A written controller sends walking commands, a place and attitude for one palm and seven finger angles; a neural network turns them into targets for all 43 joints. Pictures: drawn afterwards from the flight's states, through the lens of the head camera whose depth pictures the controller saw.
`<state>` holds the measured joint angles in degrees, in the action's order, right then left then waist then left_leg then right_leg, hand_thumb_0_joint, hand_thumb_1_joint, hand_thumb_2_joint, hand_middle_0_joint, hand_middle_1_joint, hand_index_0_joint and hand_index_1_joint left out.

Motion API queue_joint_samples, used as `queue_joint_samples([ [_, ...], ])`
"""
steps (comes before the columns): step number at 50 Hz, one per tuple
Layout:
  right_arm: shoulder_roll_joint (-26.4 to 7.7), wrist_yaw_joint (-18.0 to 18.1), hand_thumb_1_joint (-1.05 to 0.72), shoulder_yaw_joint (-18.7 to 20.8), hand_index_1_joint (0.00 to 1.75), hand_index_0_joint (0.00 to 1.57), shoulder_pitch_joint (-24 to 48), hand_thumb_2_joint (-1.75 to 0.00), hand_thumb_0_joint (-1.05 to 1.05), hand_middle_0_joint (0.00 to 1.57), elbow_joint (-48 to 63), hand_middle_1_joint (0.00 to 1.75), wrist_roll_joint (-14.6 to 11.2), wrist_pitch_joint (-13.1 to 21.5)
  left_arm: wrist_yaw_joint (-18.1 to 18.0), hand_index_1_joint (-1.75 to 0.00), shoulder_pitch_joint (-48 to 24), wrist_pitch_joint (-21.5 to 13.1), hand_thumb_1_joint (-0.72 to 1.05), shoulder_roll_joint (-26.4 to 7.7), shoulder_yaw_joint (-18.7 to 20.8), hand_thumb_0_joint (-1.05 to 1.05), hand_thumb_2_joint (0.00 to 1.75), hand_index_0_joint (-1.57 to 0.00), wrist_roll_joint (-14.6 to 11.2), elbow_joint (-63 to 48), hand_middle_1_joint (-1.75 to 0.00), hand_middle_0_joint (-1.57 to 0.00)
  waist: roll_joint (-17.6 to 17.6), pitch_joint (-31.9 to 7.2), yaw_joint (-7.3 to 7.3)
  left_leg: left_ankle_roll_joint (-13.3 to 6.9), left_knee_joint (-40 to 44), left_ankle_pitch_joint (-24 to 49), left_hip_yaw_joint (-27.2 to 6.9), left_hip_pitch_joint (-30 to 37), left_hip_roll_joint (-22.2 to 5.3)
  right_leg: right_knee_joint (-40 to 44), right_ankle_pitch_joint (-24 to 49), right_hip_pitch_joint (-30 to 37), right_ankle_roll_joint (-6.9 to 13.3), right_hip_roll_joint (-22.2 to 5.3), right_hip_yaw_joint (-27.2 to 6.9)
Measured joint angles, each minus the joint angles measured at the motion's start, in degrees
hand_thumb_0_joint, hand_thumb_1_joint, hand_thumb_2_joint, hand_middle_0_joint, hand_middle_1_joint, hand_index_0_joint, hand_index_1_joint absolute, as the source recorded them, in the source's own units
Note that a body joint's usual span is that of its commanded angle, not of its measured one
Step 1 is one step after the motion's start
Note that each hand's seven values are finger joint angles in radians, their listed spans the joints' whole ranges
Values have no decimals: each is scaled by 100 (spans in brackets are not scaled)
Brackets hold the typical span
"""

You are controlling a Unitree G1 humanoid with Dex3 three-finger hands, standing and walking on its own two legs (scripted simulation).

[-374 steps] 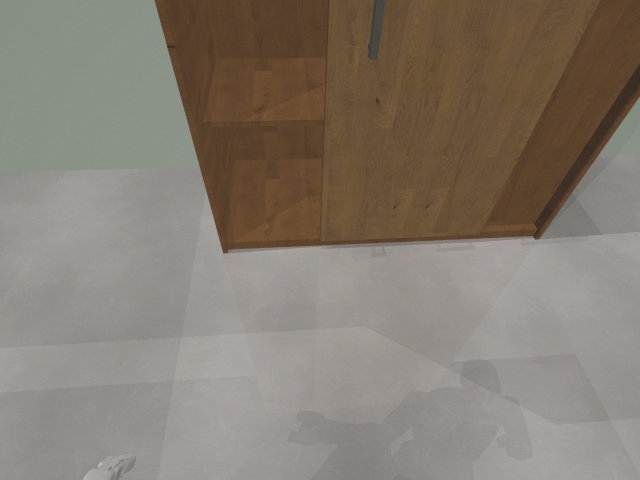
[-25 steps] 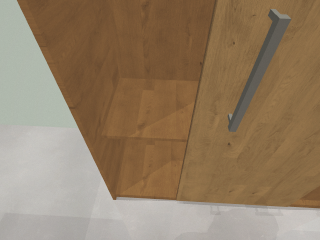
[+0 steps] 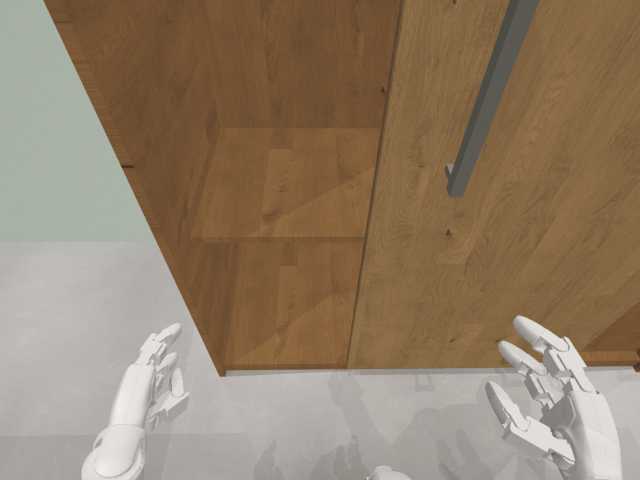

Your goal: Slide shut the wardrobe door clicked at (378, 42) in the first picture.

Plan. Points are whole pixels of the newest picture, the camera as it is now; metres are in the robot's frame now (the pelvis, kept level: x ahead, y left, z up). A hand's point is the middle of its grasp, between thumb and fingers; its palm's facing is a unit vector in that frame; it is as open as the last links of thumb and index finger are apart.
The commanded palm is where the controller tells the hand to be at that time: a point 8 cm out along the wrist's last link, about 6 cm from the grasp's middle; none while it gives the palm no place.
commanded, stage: raise the hand with hooked fingers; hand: right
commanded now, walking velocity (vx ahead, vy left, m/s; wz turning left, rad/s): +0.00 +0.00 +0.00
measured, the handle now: (485, 85) +0.52 -0.19 +0.25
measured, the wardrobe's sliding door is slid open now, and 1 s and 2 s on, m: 0.37 0.37 0.37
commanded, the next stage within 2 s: move the hooked fingers beside the handle in 1.58 s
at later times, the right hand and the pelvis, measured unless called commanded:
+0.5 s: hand (577, 324) +0.25 -0.25 +0.13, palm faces +0.01 +1.00 -0.08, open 12.2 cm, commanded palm +0.22 -0.30 +0.15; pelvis +0.01 -0.02 +0.04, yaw +1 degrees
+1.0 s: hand out of the picture +0.28 -0.31 +0.22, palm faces +0.08 +0.99 -0.11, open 14.0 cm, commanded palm +0.25 -0.35 +0.23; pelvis +0.01 -0.03 +0.05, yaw -1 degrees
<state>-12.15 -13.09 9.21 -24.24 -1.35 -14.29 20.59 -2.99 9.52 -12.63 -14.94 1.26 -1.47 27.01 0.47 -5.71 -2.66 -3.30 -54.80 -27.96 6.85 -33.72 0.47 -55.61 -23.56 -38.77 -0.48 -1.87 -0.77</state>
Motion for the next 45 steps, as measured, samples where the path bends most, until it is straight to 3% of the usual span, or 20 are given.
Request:
queue_joint_samples([
  [4, -205, -250, -40, 78, 62, 23, 482, -68, 1, 23, 0, 62, -137, 182, -70, -30, 131, -145, 90, 120, -314, 1, 90, -20, -25, 363, -30, -19, 142, 146, -45, -25, 178, 100, 184, 177, 42, 18, 70, 47, -15, -12, -192],
  [9, -467, -726, -28, 189, 69, 24, 1123, -63, 1, 24, -313, 70, -323, -377, -122, -30, 373, -207, 90, 276, -600, 1, 89, -20, -83, 768, -30, -20, 254, 219, 73, 5, 596, 326, 142, 450, 74, 404, 256, 332, -1, -30, -152],
  [13, -547, -707, -19, 450, 75, 25, 1191, -59, 1, 25, -407, 76, -437, -798, -106, -30, 626, -283, 90, 277, -588, 1, 89, -20, -77, 899, -30, -20, 267, 204, 218, 56, 944, 494, -17, 666, 71, 811, 394, 634, 27, -29, 11],
  [17, -541, -598, -10, 697, 81, 25, 1093, -55, 0, 26, -269, 82, -488, -816, -60, -30, 806, -405, 90, 122, -442, 1, 89, -20, -80, 971, -30, -20, 252, 215, 275, 109, 1198, 595, -126, 862, 53, 1089, 467, 875, 75, -8, 123],
  [22, -580, -635, 2, 795, 89, 26, 1124, -50, 0, 26, -131, 89, -496, -837, -79, -30, 829, -543, 90, -133, -284, 1, 89, -20, -113, 1033, -30, -20, 230, 289, 232, 174, 1434, 674, -169, 1111, 10, 1302, 520, 1119, 140, 45, 170],
  [27, -676, -690, 14, 838, 96, 27, 1327, -45, 0, 27, -96, 97, -467, -1081, -139, -30, 674, -644, 90, -237, -236, 1, 90, -20, -143, 1017, -30, -20, 212, 365, 161, 222, 1703, 771, -169, 1408, -28, 1528, 594, 1390, 190, 97, 172],
  [45, -1185, -1071, 47, 1352, 118, 30, 2491, -31, -1, 30, -295, 118, -467, -2203, -187, -30, 160, -470, 90, 78, -695, 1, 89, -20, -183, 912, -30, -20, 266, 450, -120, 282, 2569, 1115, -113, 2316, -102, 2337, 925, 2244, 238, 222, 122],
])
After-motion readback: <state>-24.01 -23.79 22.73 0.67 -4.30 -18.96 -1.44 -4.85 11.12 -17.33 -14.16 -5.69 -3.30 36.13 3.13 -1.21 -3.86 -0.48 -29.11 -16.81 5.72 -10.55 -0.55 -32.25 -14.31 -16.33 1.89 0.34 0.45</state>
